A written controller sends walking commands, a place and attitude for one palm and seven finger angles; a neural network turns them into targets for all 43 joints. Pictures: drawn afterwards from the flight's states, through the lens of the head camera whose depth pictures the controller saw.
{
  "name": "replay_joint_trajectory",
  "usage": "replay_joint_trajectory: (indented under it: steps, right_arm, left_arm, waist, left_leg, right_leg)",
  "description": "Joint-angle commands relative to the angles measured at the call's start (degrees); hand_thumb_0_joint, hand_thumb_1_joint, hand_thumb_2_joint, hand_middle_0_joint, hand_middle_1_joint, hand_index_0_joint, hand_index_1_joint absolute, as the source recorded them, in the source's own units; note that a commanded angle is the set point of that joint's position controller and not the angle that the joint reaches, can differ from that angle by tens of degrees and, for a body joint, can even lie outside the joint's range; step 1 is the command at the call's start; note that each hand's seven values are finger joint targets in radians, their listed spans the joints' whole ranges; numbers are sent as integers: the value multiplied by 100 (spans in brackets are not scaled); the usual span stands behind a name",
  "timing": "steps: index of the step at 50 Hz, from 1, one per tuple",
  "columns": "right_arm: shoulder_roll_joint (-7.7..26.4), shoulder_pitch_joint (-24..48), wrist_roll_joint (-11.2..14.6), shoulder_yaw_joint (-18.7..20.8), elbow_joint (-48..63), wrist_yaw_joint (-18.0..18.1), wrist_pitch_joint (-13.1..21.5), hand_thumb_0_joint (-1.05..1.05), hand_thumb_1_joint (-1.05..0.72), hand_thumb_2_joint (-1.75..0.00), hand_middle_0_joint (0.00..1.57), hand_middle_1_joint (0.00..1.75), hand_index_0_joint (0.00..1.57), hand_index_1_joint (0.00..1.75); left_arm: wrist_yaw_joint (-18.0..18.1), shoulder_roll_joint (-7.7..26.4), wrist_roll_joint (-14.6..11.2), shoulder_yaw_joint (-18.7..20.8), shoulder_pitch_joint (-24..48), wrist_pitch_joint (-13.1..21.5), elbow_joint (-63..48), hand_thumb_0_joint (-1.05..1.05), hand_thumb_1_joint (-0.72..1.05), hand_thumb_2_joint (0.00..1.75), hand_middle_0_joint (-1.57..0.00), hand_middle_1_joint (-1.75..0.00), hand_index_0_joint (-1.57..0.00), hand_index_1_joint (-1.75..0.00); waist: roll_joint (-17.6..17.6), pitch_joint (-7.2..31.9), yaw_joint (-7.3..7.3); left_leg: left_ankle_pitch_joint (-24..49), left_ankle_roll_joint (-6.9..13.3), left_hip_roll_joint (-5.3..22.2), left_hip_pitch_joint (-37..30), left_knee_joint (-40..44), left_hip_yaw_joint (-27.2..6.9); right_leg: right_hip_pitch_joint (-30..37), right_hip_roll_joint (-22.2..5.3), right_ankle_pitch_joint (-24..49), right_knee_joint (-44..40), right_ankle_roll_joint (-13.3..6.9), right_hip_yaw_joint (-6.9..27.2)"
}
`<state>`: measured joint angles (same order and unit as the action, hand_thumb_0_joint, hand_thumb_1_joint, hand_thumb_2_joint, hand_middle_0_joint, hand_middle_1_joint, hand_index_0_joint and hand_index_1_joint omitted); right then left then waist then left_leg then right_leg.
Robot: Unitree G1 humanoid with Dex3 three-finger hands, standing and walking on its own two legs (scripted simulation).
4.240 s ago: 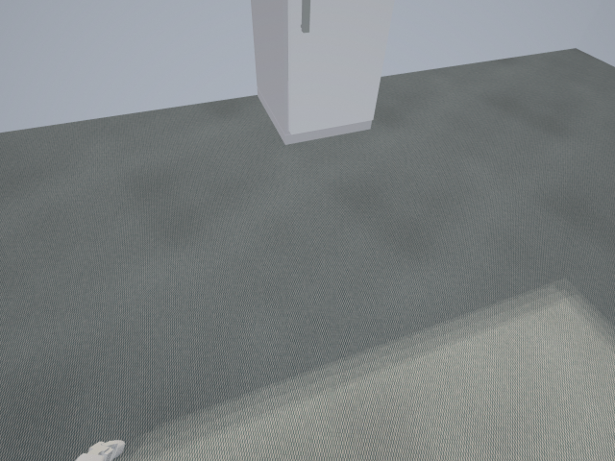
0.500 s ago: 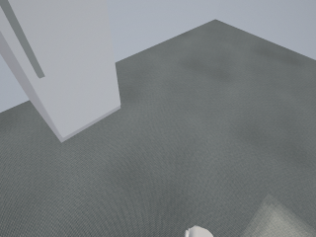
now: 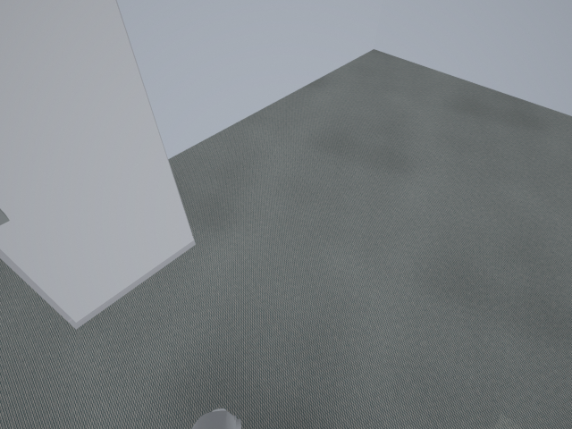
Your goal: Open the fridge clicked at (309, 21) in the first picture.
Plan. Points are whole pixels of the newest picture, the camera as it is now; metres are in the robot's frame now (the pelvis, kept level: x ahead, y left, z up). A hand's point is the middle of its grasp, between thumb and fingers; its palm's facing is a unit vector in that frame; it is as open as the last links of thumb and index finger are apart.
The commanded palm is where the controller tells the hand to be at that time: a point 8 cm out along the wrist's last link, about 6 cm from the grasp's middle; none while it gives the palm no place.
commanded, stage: walk to a spot facing it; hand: left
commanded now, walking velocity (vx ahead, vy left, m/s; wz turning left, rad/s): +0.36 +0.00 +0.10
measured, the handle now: out of the picture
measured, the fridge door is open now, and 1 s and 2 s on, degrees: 0 0 0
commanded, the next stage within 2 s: turn to face it in 0.20 s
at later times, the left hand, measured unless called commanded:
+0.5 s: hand (165, 369) +0.25 +0.24 -0.17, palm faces +0.08 -0.98 -0.21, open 7.4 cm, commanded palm none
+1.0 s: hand (143, 393) +0.22 +0.27 -0.20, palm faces +0.41 -0.88 -0.23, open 7.3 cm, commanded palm none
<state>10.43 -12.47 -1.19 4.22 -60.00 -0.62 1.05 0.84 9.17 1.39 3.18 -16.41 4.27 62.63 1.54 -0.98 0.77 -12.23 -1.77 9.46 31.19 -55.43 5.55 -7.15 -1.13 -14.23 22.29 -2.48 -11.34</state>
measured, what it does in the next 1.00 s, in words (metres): walks ahead, turning left: left foot, then right foot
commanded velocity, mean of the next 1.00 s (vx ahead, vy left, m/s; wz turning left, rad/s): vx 0.07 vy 0.00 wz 0.40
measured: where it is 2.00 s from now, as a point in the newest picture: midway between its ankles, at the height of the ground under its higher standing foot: outside the picture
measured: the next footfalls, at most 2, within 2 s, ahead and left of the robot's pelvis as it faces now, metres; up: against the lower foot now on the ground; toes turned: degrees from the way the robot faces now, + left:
left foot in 0.18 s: +0.22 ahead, +0.16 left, +0.00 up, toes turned +13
right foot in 0.58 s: +0.31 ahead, -0.09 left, +0.00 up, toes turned -2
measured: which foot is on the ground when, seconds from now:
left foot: up 0.00-0.16, down 0.18-0.60, up 0.62-0.98, down 1.00-1.00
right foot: down 0.00-0.20, up 0.22-0.56, down 0.58-1.00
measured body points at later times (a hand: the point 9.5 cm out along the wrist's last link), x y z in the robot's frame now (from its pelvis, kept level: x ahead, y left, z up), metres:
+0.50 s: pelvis +0.19 +0.05 +0.00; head +0.21 +0.05 +0.45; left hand +0.25 +0.29 -0.15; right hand +0.19 -0.18 -0.16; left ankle +0.18 +0.15 -0.74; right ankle +0.25 -0.09 -0.71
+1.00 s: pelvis +0.23 +0.06 -0.03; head +0.25 +0.09 +0.42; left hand +0.20 +0.32 -0.18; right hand +0.42 -0.16 -0.15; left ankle +0.22 +0.16 -0.75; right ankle +0.28 -0.08 -0.74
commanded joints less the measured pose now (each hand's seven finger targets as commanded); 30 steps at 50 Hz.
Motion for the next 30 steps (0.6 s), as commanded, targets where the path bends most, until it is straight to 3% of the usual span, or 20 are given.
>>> replay_joint_trajectory:
  steps: [1, 5, 6, 7, 8, 9, 10, 11, 13, 15, 17, 19, 20, 23, 24, 26, 27, 28, 29, 30]
  right_arm:
    - [-1, 309, -15, -86, 407, -149, 81, 0, -90, -90, 20, 30, 20, 30]
    - [153, 562, -11, -80, 561, -155, 154, 0, -90, -90, 20, 30, 20, 30]
    - [204, 447, -19, -68, 519, -140, 171, 0, -90, -90, 20, 30, 20, 30]
    - [299, 78, -38, -46, 397, -105, 200, 0, -90, -90, 20, 30, 20, 30]
    - [537, -643, -60, 16, 185, -65, 237, 0, -90, -90, 20, 30, 20, 30]
    - [1099, -1471, -134, 152, -5, 15, 284, 0, -90, -90, 20, 30, 20, 30]
    - [1596, -1954, -92, 242, -126, 74, 252, 0, -90, -90, 20, 30, 20, 30]
    - [1475, -1803, -55, 181, -122, 117, 205, 0, -90, -90, 20, 30, 20, 30]
    - [915, -938, -32, 53, 91, 149, 273, 0, -90, -90, 20, 30, 20, 30]
    - [565, -574, -38, -79, 121, 179, 331, 0, -90, -90, 20, 30, 20, 30]
    - [457, -504, 7, -131, 86, 201, 346, 0, -90, -90, 20, 30, 20, 30]
    - [417, -442, 2, -95, 105, 207, 326, 0, -90, -90, 20, 30, 20, 30]
    - [501, -451, -1, -99, 98, 202, 300, 0, -90, -90, 20, 30, 20, 30]
    - [675, -466, 1, -32, 103, 179, 177, 0, -90, -90, 20, 30, 20, 30]
    - [753, -384, -8, -12, 136, 177, 131, 0, -90, -90, 20, 30, 20, 30]
    - [818, -278, -8, 31, 173, 162, 35, 0, -90, -90, 20, 30, 20, 30]
    - [806, -221, 7, 43, 212, 150, -3, 0, -90, -90, 20, 30, 20, 30]
    - [680, -247, 45, 41, 264, 118, -15, 0, -90, -90, 20, 30, 20, 30]
    - [288, -364, 77, -15, 371, 80, -31, 0, -90, -90, 20, 30, 20, 30]
    - [300, -338, 66, 13, 534, 106, -104, 0, -90, -90, 20, 30, 20, 30]
  left_arm:
    - [-23, 747, 6, 79, -446, 106, -98, 0, 90, 90, -20, -30, -20, -30]
    - [-10, 869, 16, 104, -625, 60, 1, 0, 90, 90, -20, -30, -20, -30]
    - [-9, 882, 9, 106, -631, 42, 18, 0, 90, 90, -20, -30, -20, -30]
    - [-8, 903, -11, 110, -571, 31, 27, 0, 90, 90, -20, -30, -20, -30]
    - [-14, 835, -30, 96, -557, 17, 21, 0, 90, 90, -20, -30, -20, -30]
    - [-45, 574, -75, 64, -706, -1, -79, 0, 90, 90, -20, -30, -20, -30]
    - [-88, 376, -110, -13, -608, 7, -272, 0, 90, 90, -20, -30, -20, -30]
    - [-54, 547, -68, 36, -255, -8, -387, 0, 90, 90, -20, -30, -20, -30]
    - [-92, 396, -56, 41, -3, -62, -282, 0, 90, 90, -20, -30, -20, -30]
    - [-116, 234, -7, 52, -208, -185, -166, 0, 90, 90, -20, -30, -20, -30]
    - [-81, 106, -14, 28, -377, -275, -157, 0, 90, 90, -20, -30, -20, -30]
    - [-49, 25, -15, 22, -347, -328, -218, 0, 90, 90, -20, -30, -20, -30]
    - [-43, 22, -13, -4, -203, -334, -289, 0, 90, 90, -20, -30, -20, -30]
    - [-20, 166, -24, 19, 185, -353, -502, 0, 90, 90, -20, -30, -20, -30]
    - [-15, 204, -31, 34, 168, -360, -549, 0, 90, 90, -20, -30, -20, -30]
    - [-4, 317, -47, 71, 104, -344, -614, 0, 90, 90, -20, -30, -20, -30]
    - [6, 429, -53, 111, -5, -313, -609, 0, 90, 90, -20, -30, -20, -30]
    - [34, 702, -34, 162, -123, -262, -604, 0, 90, 90, -20, -30, -20, -30]
    - [93, 1218, 41, 264, -327, -217, -612, 0, 90, 90, -20, -30, -20, -30]
    - [92, 1575, 6, 324, -573, -253, -680, 0, 90, 90, -20, -30, -20, -30]
  waist:
    - [-767, -585, -170]
    - [-658, -614, -221]
    - [-587, -561, -137]
    - [-434, -405, 72]
    - [11, 2, 351]
    - [1119, 639, 631]
    - [2103, 946, 707]
    - [1261, 714, 672]
    - [571, 56, 337]
    - [519, -216, 54]
    - [590, -156, -115]
    - [487, -111, -185]
    - [516, -101, -145]
    - [629, -75, -69]
    - [748, -15, -123]
    - [738, 87, -205]
    - [607, 169, -292]
    - [100, 257, -361]
    - [-1330, 480, -437]
    - [-1898, 737, -534]
  left_leg:
    - [267, -22, -4, 37, 1215, 75]
    - [13, 122, -147, -410, 1848, 242]
    - [-18, 153, -265, -717, 2060, 360]
    - [91, 193, -417, -1371, 2345, 481]
    - [270, 276, -470, -2470, 2658, 412]
    - [421, 645, 599, -3747, 3050, -1054]
    - [987, 1200, 1782, -4369, 3739, -2647]
    - [903, 1383, 1902, -4061, 3883, -2592]
    - [885, 1067, 1586, -2941, 4061, -1692]
    - [1447, 816, 1222, -2259, 4160, -777]
    - [2220, 865, 926, -1913, 4148, -358]
    - [2577, 971, 757, -1745, 4107, -240]
    - [2618, 1015, 698, -1735, 4022, -257]
    - [2417, 1074, 646, -1719, 3787, -611]
    - [2295, 1062, 663, -1727, 3669, -675]
    - [2014, 894, 510, -1748, 3301, -799]
    - [1669, 705, 351, -1619, 2988, -778]
    - [1014, 436, 40, -1118, 2539, -612]
    - [-718, 58, -644, -102, 1366, 103]
    - [-2484, -41, -800, -41, 61, -79]
  right_leg:
    - [-193, -1539, 466, -1261, -512, 881]
    - [174, -1700, 1006, -906, -478, 927]
    - [189, -1634, 1312, -656, -428, 838]
    - [52, -1502, 1825, -79, -335, 636]
    - [-280, -1195, 2167, 1005, -159, 305]
    - [-1291, -603, 1027, 2559, 162, -2]
    - [-2403, -5, -1850, 4230, 302, 143]
    - [-2689, -212, -1910, 4894, 161, 764]
    - [-2802, -613, -1040, 5156, 190, 965]
    - [-2405, -712, -576, 4824, 282, 1032]
    - [-1966, -706, -534, 4128, 393, 877]
    - [-1634, -671, -416, 3301, 478, 752]
    - [-1511, -610, -414, 2849, 512, 682]
    - [-1258, -376, -229, 2092, 581, 501]
    - [-1156, -339, -166, 1880, 594, 487]
    - [-798, -235, 163, 1189, 615, 402]
    - [-391, -276, 582, 601, 623, 405]
    - [277, -649, 1205, 223, 558, 764]
    - [1121, -1983, 2341, -7, 192, 1912]
    - [842, -2941, 2867, -357, -444, 2503]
